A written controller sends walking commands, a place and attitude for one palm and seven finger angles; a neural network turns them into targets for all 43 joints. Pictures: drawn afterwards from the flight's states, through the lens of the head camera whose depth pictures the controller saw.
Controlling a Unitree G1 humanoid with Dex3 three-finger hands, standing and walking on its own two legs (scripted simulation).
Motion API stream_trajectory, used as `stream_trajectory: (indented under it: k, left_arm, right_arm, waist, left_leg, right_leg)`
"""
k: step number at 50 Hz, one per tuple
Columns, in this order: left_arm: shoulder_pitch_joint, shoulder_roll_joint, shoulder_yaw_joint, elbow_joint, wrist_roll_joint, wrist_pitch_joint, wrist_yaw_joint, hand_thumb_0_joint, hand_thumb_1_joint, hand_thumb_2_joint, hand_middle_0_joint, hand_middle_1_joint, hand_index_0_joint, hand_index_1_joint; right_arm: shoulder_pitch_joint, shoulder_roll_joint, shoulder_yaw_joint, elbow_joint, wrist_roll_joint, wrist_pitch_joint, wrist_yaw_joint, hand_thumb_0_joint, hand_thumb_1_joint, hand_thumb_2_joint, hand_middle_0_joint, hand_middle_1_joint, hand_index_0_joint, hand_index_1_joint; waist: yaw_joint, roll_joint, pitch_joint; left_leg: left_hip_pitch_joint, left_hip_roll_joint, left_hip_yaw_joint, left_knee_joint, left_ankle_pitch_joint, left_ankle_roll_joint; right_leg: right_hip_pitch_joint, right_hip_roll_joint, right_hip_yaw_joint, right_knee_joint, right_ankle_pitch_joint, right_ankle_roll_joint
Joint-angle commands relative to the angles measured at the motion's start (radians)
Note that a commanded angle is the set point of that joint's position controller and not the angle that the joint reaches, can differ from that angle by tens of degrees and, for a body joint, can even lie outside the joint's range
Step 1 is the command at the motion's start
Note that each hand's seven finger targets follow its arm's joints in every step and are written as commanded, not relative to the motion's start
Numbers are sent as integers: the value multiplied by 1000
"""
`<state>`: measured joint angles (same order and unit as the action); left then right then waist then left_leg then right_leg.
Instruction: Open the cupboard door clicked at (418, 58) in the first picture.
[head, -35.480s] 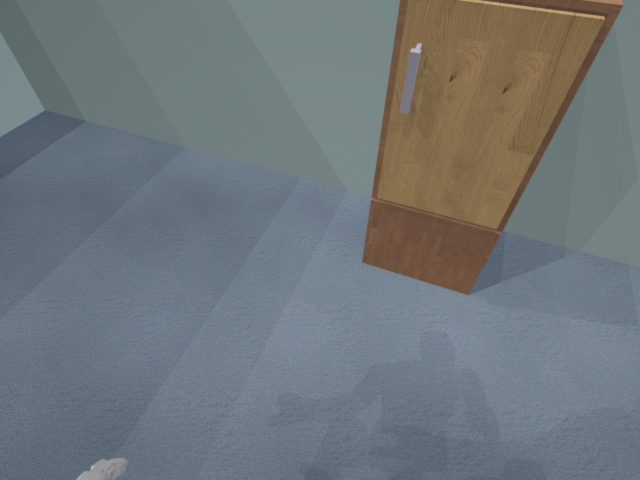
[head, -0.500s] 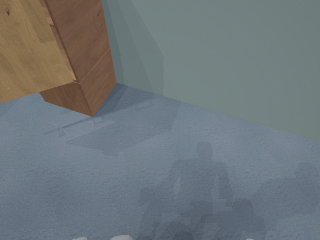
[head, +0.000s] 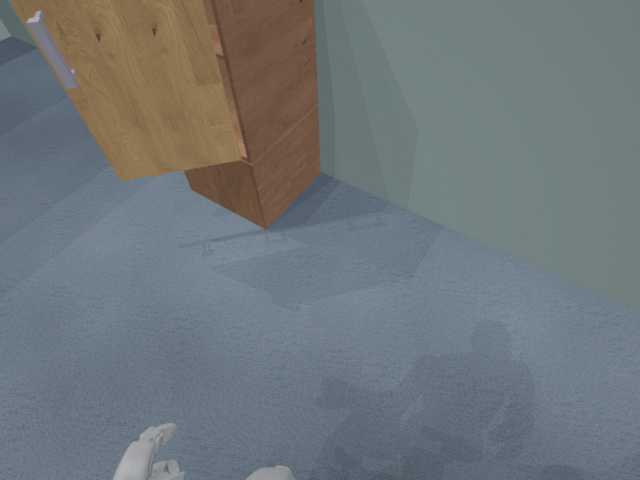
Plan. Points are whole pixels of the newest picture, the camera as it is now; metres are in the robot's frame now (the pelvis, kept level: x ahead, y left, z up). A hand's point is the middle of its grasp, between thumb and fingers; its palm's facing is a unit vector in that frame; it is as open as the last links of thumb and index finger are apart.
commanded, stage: turn to face it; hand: left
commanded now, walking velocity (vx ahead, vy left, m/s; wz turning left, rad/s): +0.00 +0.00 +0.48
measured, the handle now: (55, 50) +0.94 +0.62 +0.05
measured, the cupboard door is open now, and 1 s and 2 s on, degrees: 47 47 47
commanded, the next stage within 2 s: take the last steps up to it in 0.32 s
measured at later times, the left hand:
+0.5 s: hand out of the picture -0.03 +0.25 -0.17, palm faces +0.29 -0.93 -0.23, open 7.4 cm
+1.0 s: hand out of the picture -0.02 +0.22 -0.16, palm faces +0.42 -0.90 -0.15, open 7.4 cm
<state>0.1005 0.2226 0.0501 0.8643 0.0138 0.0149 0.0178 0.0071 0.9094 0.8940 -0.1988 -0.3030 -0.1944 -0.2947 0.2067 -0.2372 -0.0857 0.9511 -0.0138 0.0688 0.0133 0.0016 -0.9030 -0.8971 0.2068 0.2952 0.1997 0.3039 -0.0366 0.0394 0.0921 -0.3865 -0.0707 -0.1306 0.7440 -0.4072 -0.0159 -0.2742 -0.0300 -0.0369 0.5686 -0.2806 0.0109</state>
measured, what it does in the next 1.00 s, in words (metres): steps to the left, turning left: left foot, then right foot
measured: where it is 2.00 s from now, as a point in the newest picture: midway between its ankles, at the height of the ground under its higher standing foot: (249, 412)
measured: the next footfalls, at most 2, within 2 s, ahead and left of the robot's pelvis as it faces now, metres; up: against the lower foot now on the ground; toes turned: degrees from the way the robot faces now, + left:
left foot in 0.34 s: +0.01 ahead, +0.13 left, +0.00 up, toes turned +16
right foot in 0.72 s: +0.09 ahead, -0.08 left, +0.00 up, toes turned +11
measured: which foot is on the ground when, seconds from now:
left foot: up 0.00-0.32, down 0.34-0.72, up 0.74-1.00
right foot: down 0.00-0.34, up 0.36-0.70, down 0.72-1.00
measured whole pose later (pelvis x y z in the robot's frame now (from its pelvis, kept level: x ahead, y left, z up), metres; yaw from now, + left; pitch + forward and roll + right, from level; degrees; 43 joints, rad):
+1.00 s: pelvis +0.07 +0.08 +0.01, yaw +22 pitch +0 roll +1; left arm 0.36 0.13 0.04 1.09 0.03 -0.05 -0.01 0.01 0.91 0.89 -0.20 -0.30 -0.20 -0.30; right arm 0.24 -0.21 -0.07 1.04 -0.02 0.02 0.05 0.00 -0.91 -0.90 0.20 0.29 0.19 0.30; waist 0.01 -0.02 0.06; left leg -0.46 0.07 0.07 0.73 -0.26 -0.03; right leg -0.05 -0.14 -0.16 0.36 -0.30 0.08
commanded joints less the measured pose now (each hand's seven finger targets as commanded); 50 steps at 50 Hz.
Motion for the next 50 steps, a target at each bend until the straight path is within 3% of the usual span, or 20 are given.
stream_trajectory:
  k: [1,4,10,14,15,16,17,18,21,24,30,33,34,35,36,37,39,42,48,50]
  left_arm:
    - [23,164,37,-68,2,-14,23,0,900,900,-200,-300,-200,-300]
    - [42,125,26,-63,4,-28,20,0,900,900,-200,-300,-200,-300]
    - [180,186,48,5,16,-29,14,0,900,900,-200,-300,-200,-300]
    - [165,189,55,29,6,-23,8,0,900,900,-200,-300,-200,-300]
    - [151,170,50,23,-3,-18,5,0,900,900,-200,-300,-200,-300]
    - [166,111,39,1,-7,-12,-1,0,900,900,-200,-300,-200,-300]
    - [108,69,17,-27,-4,0,2,0,900,900,-200,-300,-200,-300]
    - [54,87,21,-17,2,16,9,0,900,900,-200,-300,-200,-300]
    - [90,80,26,45,0,19,-5,0,900,900,-200,-300,-200,-300]
    - [105,66,22,61,2,10,-14,0,900,900,-200,-300,-200,-300]
    - [58,45,18,42,9,-13,-34,0,900,900,-200,-300,-200,-300]
    - [188,49,28,85,10,-27,-35,0,900,900,-200,-300,-200,-300]
    - [260,77,38,108,15,-36,-30,0,900,900,-200,-300,-200,-300]
    - [341,154,55,124,27,-46,-17,0,900,900,-200,-300,-200,-300]
    - [375,212,63,121,18,-42,-9,0,900,900,-200,-300,-200,-300]
    - [334,203,62,108,11,-50,-3,0,900,900,-200,-300,-200,-300]
    - [211,108,35,95,11,-64,-2,0,900,900,-200,-300,-200,-300]
    - [215,79,30,110,10,-88,-3,0,900,900,-200,-300,-200,-300]
    - [303,119,37,189,20,-87,-10,0,900,900,-200,-300,-200,-300]
    - [290,118,39,201,16,-78,-9,0,900,900,-200,-300,-200,-300]
  right_arm:
    - [-26,-108,-36,-81,-7,-4,6,0,-900,-900,200,300,200,300]
    - [-42,-73,-16,-69,-4,-5,14,0,-900,-900,200,300,200,300]
    - [-127,-32,11,-76,5,-21,12,0,-900,-900,200,300,200,300]
    - [-50,-50,14,-48,4,-39,3,0,-900,-900,200,300,200,300]
    - [-6,-94,5,-34,1,-48,1,0,-900,-900,200,300,200,300]
    - [20,-181,-15,-38,-7,-54,-2,0,-900,-900,200,300,200,300]
    - [72,-241,-24,-29,-11,-44,-12,0,-900,-900,200,300,200,300]
    - [77,-216,-19,-16,-16,-47,-25,0,-900,-900,200,300,200,300]
    - [-26,-155,3,-39,-13,-59,-46,0,-900,-900,200,300,200,300]
    - [12,-137,11,-21,-10,-72,-44,0,-900,-900,200,300,200,300]
    - [38,-137,4,2,-16,-73,-29,0,-900,-900,200,300,200,300]
    - [-8,-125,3,-5,-9,-70,-24,0,-900,-900,200,300,200,300]
    - [-23,-96,6,-11,-3,-72,-20,0,-900,-900,200,300,200,300]
    - [-22,-32,20,-35,8,-77,-12,0,-900,-900,200,300,200,300]
    - [-86,-59,16,-73,-6,-72,-4,0,-900,-900,200,300,200,300]
    - [-96,-81,6,-69,-15,-67,1,0,-900,-900,200,300,200,300]
    - [-78,-65,-2,-36,-19,-53,14,0,-900,-900,200,300,200,300]
    - [-18,-15,7,8,-14,-53,26,0,-900,-900,200,300,200,300]
    - [-63,42,27,-7,-7,-88,37,0,-900,-900,200,300,200,300]
    - [-3,27,26,14,-8,-99,31,0,-900,-900,200,300,200,300]
  waist:
    - [14,-288,-69]
    - [12,-241,-58]
    - [80,-246,-102]
    - [34,-241,-139]
    - [6,-134,-169]
    - [-5,140,-207]
    - [-40,244,-180]
    - [-48,199,-164]
    - [16,125,-121]
    - [19,110,-159]
    - [11,110,-70]
    - [80,72,-60]
    - [117,-25,-50]
    - [153,-283,-51]
    - [174,-320,-3]
    - [140,-258,27]
    - [67,-257,115]
    - [45,-188,27]
    - [86,-207,-16]
    - [52,-228,-24]
  left_leg:
    - [-185,72,52,511,-63,-24]
    - [-171,93,110,445,4,-49]
    - [-57,71,205,73,-76,-43]
    - [163,54,224,-247,124,-16]
    - [304,111,181,-342,277,8]
    - [446,333,-95,-352,554,97]
    - [369,478,-204,-383,760,219]
    - [311,445,-197,-396,690,236]
    - [263,356,-81,-390,697,202]
    - [342,311,-41,-397,639,195]
    - [232,286,-114,-472,126,208]
    - [44,222,-74,-397,-47,161]
    - [-92,149,-14,-280,-122,117]
    - [-303,33,115,-16,-174,59]
    - [-370,32,119,221,-206,31]
    - [-363,84,61,354,-109,28]
    - [-330,141,58,416,84,9]
    - [-236,158,131,315,183,-20]
    - [-79,103,256,-94,139,-11]
    - [65,84,283,-197,174,2]
  right_leg:
    - [58,-340,227,-309,71,-133]
    - [101,-281,55,-253,337,-111]
    - [220,-316,14,-167,564,-129]
    - [156,-284,-44,-48,518,-58]
    - [61,-257,-83,43,410,-12]
    - [-151,-142,-138,213,23,54]
    - [-205,-94,-79,350,-379,62]
    - [-210,-86,-9,446,-361,51]
    - [-224,-82,40,513,-202,49]
    - [-224,-57,5,468,-168,50]
    - [-130,-25,-54,193,-185,29]
    - [150,3,-87,-38,-59,20]
    - [300,-46,-30,-145,-77,5]
    - [435,-292,287,-313,-300,-73]
    - [348,-495,546,-461,-452,-172]
    - [224,-495,576,-489,-555,-202]
    - [60,-395,361,-492,-411,-128]
    - [107,-308,94,-440,-57,-92]
    - [187,-288,-27,-330,155,-92]
    - [131,-274,-46,-267,133,-75]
